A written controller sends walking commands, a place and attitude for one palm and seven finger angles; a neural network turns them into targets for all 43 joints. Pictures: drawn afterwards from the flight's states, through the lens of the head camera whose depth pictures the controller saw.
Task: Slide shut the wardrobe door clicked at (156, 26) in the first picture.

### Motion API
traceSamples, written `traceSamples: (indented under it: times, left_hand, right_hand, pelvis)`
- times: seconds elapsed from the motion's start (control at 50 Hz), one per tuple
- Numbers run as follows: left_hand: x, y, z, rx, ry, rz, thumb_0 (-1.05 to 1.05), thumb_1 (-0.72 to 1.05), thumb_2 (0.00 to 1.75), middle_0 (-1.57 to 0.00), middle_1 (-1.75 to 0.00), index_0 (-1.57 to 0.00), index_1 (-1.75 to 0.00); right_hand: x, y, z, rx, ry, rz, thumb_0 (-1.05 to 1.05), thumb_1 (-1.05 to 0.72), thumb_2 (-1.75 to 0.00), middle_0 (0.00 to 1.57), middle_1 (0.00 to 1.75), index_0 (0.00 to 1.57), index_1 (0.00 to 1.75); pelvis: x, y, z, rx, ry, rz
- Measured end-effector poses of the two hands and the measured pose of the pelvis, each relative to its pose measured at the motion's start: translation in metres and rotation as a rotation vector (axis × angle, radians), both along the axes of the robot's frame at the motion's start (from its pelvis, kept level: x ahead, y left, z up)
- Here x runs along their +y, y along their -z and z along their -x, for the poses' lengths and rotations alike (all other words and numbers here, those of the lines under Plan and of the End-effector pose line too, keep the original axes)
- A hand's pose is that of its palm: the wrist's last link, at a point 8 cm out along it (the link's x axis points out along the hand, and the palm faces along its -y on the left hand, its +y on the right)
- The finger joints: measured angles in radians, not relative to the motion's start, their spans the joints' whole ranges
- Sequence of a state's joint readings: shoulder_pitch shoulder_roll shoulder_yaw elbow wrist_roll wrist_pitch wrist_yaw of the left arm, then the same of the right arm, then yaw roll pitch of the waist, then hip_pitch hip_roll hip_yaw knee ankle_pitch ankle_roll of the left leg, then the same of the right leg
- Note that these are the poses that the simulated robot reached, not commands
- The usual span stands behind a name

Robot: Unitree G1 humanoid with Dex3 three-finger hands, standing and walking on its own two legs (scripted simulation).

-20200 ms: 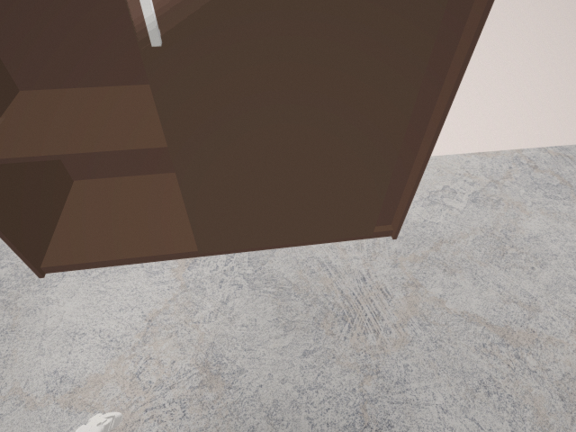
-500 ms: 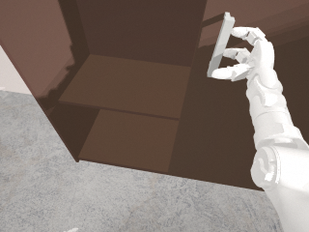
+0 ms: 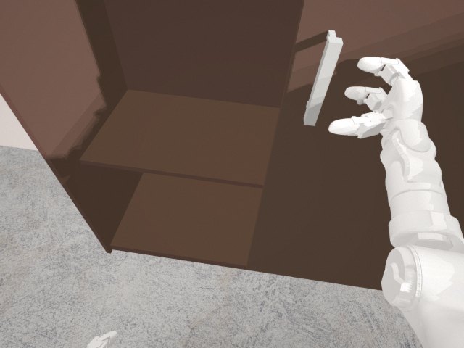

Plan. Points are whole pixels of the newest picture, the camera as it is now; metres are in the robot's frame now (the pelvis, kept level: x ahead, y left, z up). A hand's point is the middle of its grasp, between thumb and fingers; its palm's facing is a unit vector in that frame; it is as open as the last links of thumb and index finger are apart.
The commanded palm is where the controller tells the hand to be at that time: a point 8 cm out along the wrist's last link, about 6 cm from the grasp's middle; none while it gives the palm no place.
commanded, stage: move the hooked fingers beside the handle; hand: right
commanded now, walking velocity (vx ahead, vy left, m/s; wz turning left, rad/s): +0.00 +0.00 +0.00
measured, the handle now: (319, 80) +0.52 -0.08 +0.22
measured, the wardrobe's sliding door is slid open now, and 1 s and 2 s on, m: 0.62 0.62 0.62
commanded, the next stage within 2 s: feel for the door with the fingertips in 0.58 s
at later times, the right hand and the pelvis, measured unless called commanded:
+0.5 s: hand (362, 101) +0.47 -0.14 +0.22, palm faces +0.04 +1.00 +0.02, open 14.0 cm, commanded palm +0.44 -0.19 +0.21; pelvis +0.02 -0.01 +0.00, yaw -1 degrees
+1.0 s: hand (337, 98) +0.45 -0.10 +0.23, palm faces +0.00 +1.00 +0.03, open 14.0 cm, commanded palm +0.43 -0.15 +0.21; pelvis +0.01 -0.01 +0.00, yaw -1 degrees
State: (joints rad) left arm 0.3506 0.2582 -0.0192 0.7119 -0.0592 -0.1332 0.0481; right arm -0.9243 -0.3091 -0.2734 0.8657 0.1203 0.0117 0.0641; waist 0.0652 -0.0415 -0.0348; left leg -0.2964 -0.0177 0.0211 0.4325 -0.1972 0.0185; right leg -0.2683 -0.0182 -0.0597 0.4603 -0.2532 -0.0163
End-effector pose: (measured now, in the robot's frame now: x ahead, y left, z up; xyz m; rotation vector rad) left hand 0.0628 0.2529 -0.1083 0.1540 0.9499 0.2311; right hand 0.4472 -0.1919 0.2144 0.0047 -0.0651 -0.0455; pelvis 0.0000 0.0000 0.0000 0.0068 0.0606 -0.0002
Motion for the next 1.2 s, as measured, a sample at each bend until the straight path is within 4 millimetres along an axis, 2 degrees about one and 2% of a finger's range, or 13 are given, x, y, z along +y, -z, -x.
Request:
traceSamples:
  times: [0.28, 0.48, 0.64, 0.76, 1.02, 1.2]
  left_hand:
    - [-0.012, -0.004, -0.043, -0.051, 0.058, 0.003, 0.01, 0.9, 0.9, -0.2, -0.3, -0.21, -0.3]
    - [-0.023, -0.005, -0.06, -0.076, 0.069, 0.024, 0.01, 0.9, 0.9, -0.2, -0.3, -0.21, -0.3]
    - [-0.025, -0.006, -0.063, -0.075, 0.077, 0.024, 0.01, 0.9, 0.9, -0.2, -0.3, -0.21, -0.3]
    - [-0.025, -0.006, -0.065, -0.076, 0.086, 0.021, 0.01, 0.9, 0.9, -0.2, -0.3, -0.21, -0.3]
    - [-0.026, -0.005, -0.059, -0.091, 0.082, 0.04, 0.01, 0.9, 0.9, -0.2, -0.3, -0.21, -0.3]
    - [-0.02, -0.003, -0.046, -0.074, 0.065, 0.04, 0.01, 0.9, 0.9, -0.2, -0.3, -0.21, -0.3]
  right_hand:
    - [-0.001, 0.0, -0.001, 0.007, -0.01, -0.007, -0.01, 0.5, -0.3, 0.32, 1.22, 0.3, 1.2]
    - [-0.001, -0.002, 0.001, 0.008, -0.01, -0.02, -0.01, 0.5, -0.3, 0.3, 1.21, 0.3, 1.2]
    - [-0.004, -0.005, 0.009, -0.007, -0.015, -0.002, -0.01, 0.5, -0.3, 0.3, 1.2, 0.3, 1.2]
    - [0.006, -0.005, 0.013, 0.005, -0.025, -0.008, -0.01, 0.5, -0.3, 0.3, 1.2, 0.3, 1.2]
    - [0.043, -0.01, 0.014, 0.001, -0.046, -0.021, -0.01, 0.5, -0.3, 0.3, 1.2, 0.3, 1.2]
    - [0.047, -0.008, 0.014, 0.017, -0.014, -0.002, -0.01, 0.5, -0.3, 0.3, 1.2, 0.3, 1.2]
  pelvis:
    - [-0.006, 0.0, -0.013, -0.003, 0.017, -0.001]
    - [-0.008, -0.001, -0.018, -0.015, 0.012, -0.001]
    - [-0.009, -0.001, -0.017, -0.025, 0.019, -0.002]
    - [-0.009, -0.001, -0.015, -0.03, 0.024, -0.002]
    - [-0.006, -0.001, -0.009, -0.035, 0.014, 0.003]
    - [0.0, -0.001, -0.003, -0.04, 0.012, 0.005]
